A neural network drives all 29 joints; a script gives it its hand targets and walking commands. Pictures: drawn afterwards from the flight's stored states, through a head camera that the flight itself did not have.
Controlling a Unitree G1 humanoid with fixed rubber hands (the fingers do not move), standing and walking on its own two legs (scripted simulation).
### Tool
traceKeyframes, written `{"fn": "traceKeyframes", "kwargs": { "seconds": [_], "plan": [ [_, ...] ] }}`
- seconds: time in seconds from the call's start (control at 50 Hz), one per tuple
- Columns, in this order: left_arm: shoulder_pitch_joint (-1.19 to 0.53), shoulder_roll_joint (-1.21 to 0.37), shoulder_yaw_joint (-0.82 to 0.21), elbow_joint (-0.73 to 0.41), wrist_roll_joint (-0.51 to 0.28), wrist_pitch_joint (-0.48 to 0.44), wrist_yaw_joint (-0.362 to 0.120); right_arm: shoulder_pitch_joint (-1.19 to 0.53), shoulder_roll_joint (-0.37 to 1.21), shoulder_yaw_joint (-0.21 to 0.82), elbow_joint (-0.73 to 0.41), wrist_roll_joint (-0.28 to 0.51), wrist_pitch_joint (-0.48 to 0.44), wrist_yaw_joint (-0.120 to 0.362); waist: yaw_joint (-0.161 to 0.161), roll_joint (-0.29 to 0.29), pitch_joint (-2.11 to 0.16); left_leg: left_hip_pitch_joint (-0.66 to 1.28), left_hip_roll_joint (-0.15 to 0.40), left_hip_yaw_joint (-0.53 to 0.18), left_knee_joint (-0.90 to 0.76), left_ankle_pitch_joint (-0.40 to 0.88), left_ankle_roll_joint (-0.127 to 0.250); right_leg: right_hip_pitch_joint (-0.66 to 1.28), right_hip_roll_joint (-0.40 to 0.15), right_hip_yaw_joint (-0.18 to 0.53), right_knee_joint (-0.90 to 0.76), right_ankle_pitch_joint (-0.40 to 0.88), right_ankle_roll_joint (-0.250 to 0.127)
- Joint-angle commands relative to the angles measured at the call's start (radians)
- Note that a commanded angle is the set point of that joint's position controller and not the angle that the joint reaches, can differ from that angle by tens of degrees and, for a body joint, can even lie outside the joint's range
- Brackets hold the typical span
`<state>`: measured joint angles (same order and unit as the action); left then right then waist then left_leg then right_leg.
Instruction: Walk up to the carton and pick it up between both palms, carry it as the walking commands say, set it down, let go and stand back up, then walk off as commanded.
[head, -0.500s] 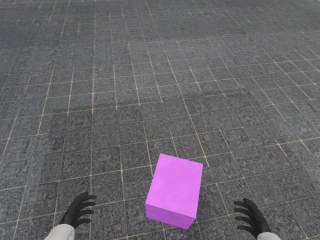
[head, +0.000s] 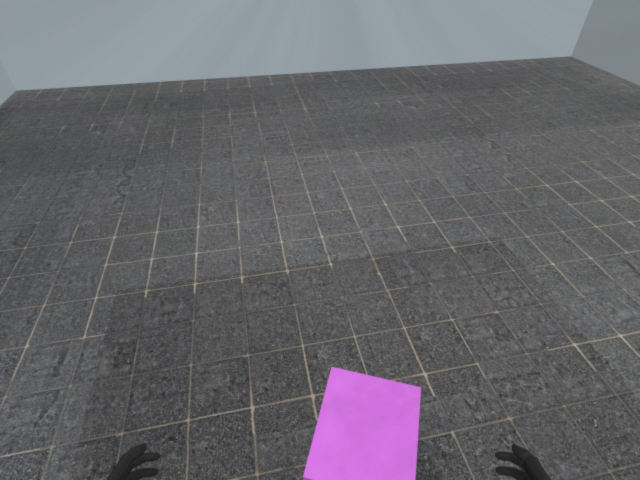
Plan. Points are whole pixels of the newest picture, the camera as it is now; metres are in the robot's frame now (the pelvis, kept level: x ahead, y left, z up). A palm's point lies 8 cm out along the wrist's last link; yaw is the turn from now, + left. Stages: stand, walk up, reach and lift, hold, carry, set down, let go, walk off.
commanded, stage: stand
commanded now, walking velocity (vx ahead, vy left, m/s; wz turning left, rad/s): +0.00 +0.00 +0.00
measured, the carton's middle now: (362, 450) +0.42 -0.10 -0.62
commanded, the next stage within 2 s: walk off in 1.58 s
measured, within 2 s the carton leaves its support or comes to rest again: neither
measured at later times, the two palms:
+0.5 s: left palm out of the picture -0.03 +0.24 -0.10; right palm out of the picture -0.02 -0.28 -0.10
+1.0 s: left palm out of the picture -0.13 +0.23 -0.11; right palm out of the picture -0.20 -0.33 -0.12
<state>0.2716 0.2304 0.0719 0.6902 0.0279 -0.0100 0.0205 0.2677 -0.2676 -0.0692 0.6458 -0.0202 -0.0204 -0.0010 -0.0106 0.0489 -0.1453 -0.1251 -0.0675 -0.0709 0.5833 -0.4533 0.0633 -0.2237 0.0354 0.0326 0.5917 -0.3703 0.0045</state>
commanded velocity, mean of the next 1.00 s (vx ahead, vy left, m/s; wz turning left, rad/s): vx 0.00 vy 0.00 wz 0.00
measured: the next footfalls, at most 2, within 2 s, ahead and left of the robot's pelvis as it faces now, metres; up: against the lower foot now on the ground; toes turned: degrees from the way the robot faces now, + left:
left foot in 1.12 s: -0.20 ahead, +0.04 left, +0.00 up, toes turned -3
right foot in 1.46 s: -0.37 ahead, -0.19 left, +0.00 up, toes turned -5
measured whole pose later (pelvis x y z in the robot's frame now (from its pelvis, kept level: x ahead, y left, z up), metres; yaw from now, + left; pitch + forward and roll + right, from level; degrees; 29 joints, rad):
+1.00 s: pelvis -0.19 -0.04 +0.00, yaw -2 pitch -8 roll +1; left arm 0.31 0.25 0.09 0.91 0.03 0.02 0.02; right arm 0.42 -0.30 -0.08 0.90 -0.03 0.00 0.01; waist -0.01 -0.01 -0.02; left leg -0.32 -0.04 -0.05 0.78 -0.50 0.04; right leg -0.33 0.07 0.03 0.52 -0.19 -0.03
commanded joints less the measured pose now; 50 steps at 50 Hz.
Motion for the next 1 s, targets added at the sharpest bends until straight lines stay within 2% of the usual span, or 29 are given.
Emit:
{"fn": "traceKeyframes", "kwargs": {
  "seconds": [0.0,0.02,0.08,0.1,0.14,0.18,0.2,0.24,0.34,0.36,0.38,0.42,0.46,0.48,0.5,0.54,0.6,0.64,0.68,0.7,0.74,0.82,0.84,0.86,0.88,0.9,0.92,0.94,0.98],
  "plan": [
    [0.007,0.165,0.067,-0.042,0.014,-0.043,0.027,-0.057,-0.191,-0.093,-0.078,-0.005,-0.049,-0.024,0.044,-0.032,0.097,-0.135,0.096,-0.049,0.075,1.104,-0.099,0.137,-0.043,0.001,0.001,0.724,-0.053],
    [-0.008,0.209,0.085,-0.051,0.008,-0.030,0.029,0.018,-0.118,-0.067,-0.064,0.009,-0.043,-0.017,-0.004,-0.022,0.105,-0.076,0.094,-0.035,-0.001,0.875,-0.095,0.066,-0.093,0.063,-0.010,0.711,-0.074],
    [-0.037,0.169,0.067,-0.037,0.005,-0.030,0.021,-0.082,-0.124,-0.064,-0.093,0.012,-0.047,-0.011,0.051,-0.076,0.090,-0.130,0.129,-0.116,-0.118,0.676,-0.105,0.078,-0.064,0.037,-0.015,0.409,-0.049],
    [-0.017,0.131,0.053,-0.023,0.000,-0.031,0.015,-0.054,-0.127,-0.061,-0.073,0.010,-0.039,-0.021,0.045,0.038,0.094,-0.085,0.129,-0.125,-0.150,0.585,-0.090,0.036,-0.066,0.064,-0.045,0.335,-0.032],
    [-0.025,0.137,0.045,-0.008,0.001,-0.012,0.013,-0.002,-0.145,-0.060,-0.031,0.002,-0.040,-0.016,0.036,-0.051,0.189,-0.143,0.146,-0.175,-0.273,0.086,-0.048,-0.011,-0.073,0.079,-0.102,0.138,-0.022],
    [-0.010,0.153,0.044,0.012,0.000,-0.029,0.001,-0.030,-0.147,-0.048,-0.016,-0.004,-0.036,-0.012,0.034,0.019,0.172,-0.115,0.143,-0.152,-0.218,0.204,-0.016,-0.011,-0.078,0.091,-0.103,0.207,-0.025],
    [-0.030,0.150,0.037,0.013,0.001,-0.040,0.002,0.030,-0.144,-0.060,-0.011,0.000,-0.035,-0.028,0.012,-0.033,0.115,-0.016,0.149,-0.086,-0.134,0.496,-0.046,-0.018,-0.087,0.078,-0.081,0.388,-0.026],
    [-0.040,0.211,0.046,0.008,-0.010,-0.051,0.006,-0.021,-0.195,-0.073,-0.016,0.009,-0.061,-0.016,0.025,-0.058,0.020,-0.042,0.139,-0.087,-0.108,0.596,-0.035,0.097,-0.104,0.077,-0.057,0.517,-0.031],
    [0.025,0.184,0.028,0.094,-0.002,-0.036,0.009,0.028,-0.189,-0.055,0.058,0.017,-0.037,-0.025,0.007,0.009,0.071,-0.052,0.136,-0.091,-0.171,0.344,-0.021,0.057,-0.083,0.107,-0.122,0.342,-0.028],
    [0.013,0.184,0.032,0.103,0.003,-0.040,0.009,0.069,-0.153,-0.053,0.070,0.028,-0.045,-0.017,-0.024,-0.046,0.140,-0.084,0.133,-0.093,-0.203,0.255,-0.025,0.017,-0.087,0.110,-0.132,0.295,-0.030],
    [-0.015,0.152,0.023,0.081,-0.001,-0.037,0.007,0.022,-0.148,-0.039,0.062,0.023,-0.047,-0.012,0.018,-0.029,0.229,-0.223,0.146,-0.124,-0.250,0.084,-0.022,0.030,-0.082,0.097,-0.142,0.192,-0.031],
    [0.009,0.185,0.032,0.108,-0.007,-0.036,0.003,0.042,-0.179,-0.037,0.084,0.014,-0.040,-0.023,0.014,0.005,0.298,-0.252,0.135,-0.119,-0.279,0.031,-0.018,-0.012,-0.094,0.139,-0.178,0.115,-0.030],
    [0.042,0.243,0.056,0.128,-0.010,-0.042,0.008,0.013,-0.159,-0.043,0.086,0.008,-0.037,-0.007,0.030,-0.057,0.293,-0.231,0.141,-0.147,-0.282,-0.072,-0.015,-0.062,-0.094,0.160,-0.216,-0.022,-0.033],
    [0.002,0.255,0.053,0.124,-0.001,-0.033,0.002,0.058,-0.181,-0.043,0.098,0.008,-0.042,-0.001,-0.012,-0.086,0.327,-0.240,0.109,-0.096,-0.251,-0.069,-0.034,-0.096,-0.095,0.150,-0.236,-0.083,-0.029],
    [0.019,0.197,0.031,0.120,-0.002,-0.031,0.000,0.066,-0.202,-0.049,0.108,0.012,-0.046,-0.005,-0.003,-0.016,0.348,-0.233,0.129,-0.116,-0.248,-0.060,-0.024,-0.145,-0.114,0.179,-0.255,-0.093,-0.034],
    [-0.002,0.227,0.052,0.121,-0.001,-0.040,-0.002,0.056,-0.197,-0.050,0.118,-0.002,-0.033,-0.006,0.019,-0.106,0.341,-0.292,0.141,-0.166,-0.267,-0.143,-0.012,-0.099,-0.088,0.147,-0.210,-0.111,-0.031],
    [0.024,0.244,0.061,0.139,-0.002,-0.041,-0.002,0.099,-0.140,-0.035,0.139,0.012,-0.046,-0.001,0.015,-0.071,0.281,-0.137,0.093,-0.068,-0.180,-0.009,-0.030,-0.175,-0.132,0.247,-0.305,-0.213,-0.050],
    [-0.037,0.232,0.046,0.118,-0.001,-0.042,-0.015,0.131,-0.181,-0.048,0.137,0.012,-0.050,-0.006,-0.030,-0.108,0.184,-0.062,0.106,-0.088,-0.176,-0.022,-0.024,-0.209,-0.128,0.251,-0.293,-0.262,-0.053],
    [0.003,0.203,0.042,0.148,-0.014,-0.036,-0.011,0.096,-0.183,-0.056,0.148,0.018,-0.050,0.001,0.000,-0.092,0.163,-0.155,0.107,-0.102,-0.197,-0.115,-0.002,-0.111,-0.112,0.209,-0.264,-0.186,-0.038],
    [-0.012,0.185,0.034,0.134,-0.018,-0.030,-0.013,0.113,-0.216,-0.056,0.148,0.021,-0.046,-0.007,-0.019,-0.094,0.204,-0.165,0.113,-0.090,-0.191,-0.061,-0.009,-0.126,-0.105,0.196,-0.264,-0.160,-0.034],
    [0.045,0.180,0.053,0.157,-0.024,-0.025,-0.011,0.088,-0.190,-0.046,0.161,0.014,-0.035,-0.011,0.034,-0.093,0.154,-0.234,0.122,-0.115,-0.193,-0.096,0.000,-0.060,-0.095,0.185,-0.246,-0.107,-0.030],
    [-0.008,0.240,0.062,0.131,-0.001,-0.021,0.002,0.089,-0.132,-0.029,0.148,0.017,-0.030,-0.003,0.003,-0.166,0.160,-0.153,0.090,-0.059,-0.121,0.085,-0.026,-0.116,-0.116,0.224,-0.276,-0.122,-0.040],
    [0.028,0.198,0.049,0.160,-0.004,-0.017,0.002,0.106,-0.177,-0.030,0.169,0.002,-0.022,-0.010,0.020,-0.129,0.166,-0.187,0.093,-0.056,-0.126,0.073,-0.013,-0.073,-0.128,0.230,-0.286,-0.106,-0.037],
    [0.047,0.277,0.081,0.149,-0.010,-0.016,-0.001,0.148,-0.167,-0.044,0.175,0.006,-0.013,-0.008,0.016,-0.230,0.145,-0.179,0.042,0.009,-0.003,-0.100,-0.028,-0.123,-0.139,0.240,-0.360,-0.338,-0.036],
    [0.098,0.231,0.069,0.163,-0.007,0.003,0.004,0.259,-0.184,-0.049,0.210,-0.012,0.010,0.002,0.015,-0.210,0.137,-0.104,-0.030,0.062,0.167,-0.179,-0.013,-0.245,-0.169,0.315,-0.456,-0.525,-0.044],
    [0.023,0.289,0.078,0.123,-0.005,0.010,0.011,0.309,-0.189,-0.075,0.208,-0.027,0.022,0.007,-0.029,-0.352,0.184,-0.002,-0.004,0.073,0.358,-0.207,-0.011,-0.451,-0.216,0.296,-0.529,-0.573,-0.063],
    [-0.057,0.293,0.084,0.099,0.021,0.029,0.020,0.427,-0.182,-0.076,0.242,-0.018,0.038,0.017,-0.086,-0.323,0.217,0.069,-0.064,0.143,0.572,-0.196,-0.011,-0.594,-0.194,0.251,-0.552,-0.610,-0.064],
    [-0.095,0.298,0.100,0.085,0.013,0.026,0.021,0.487,-0.185,-0.073,0.255,-0.032,0.056,0.005,-0.104,-0.263,0.303,0.000,-0.012,0.092,0.600,-0.223,0.007,-0.650,-0.234,0.294,-0.511,-0.606,-0.078],
    [-0.187,0.305,0.104,0.050,0.023,0.031,0.037,0.506,-0.150,-0.068,0.277,-0.035,0.065,0.013,-0.145,-0.177,0.345,0.016,0.022,0.138,0.454,-0.158,0.013,-0.623,-0.152,0.144,-0.444,-0.390,-0.032]
  ]
}}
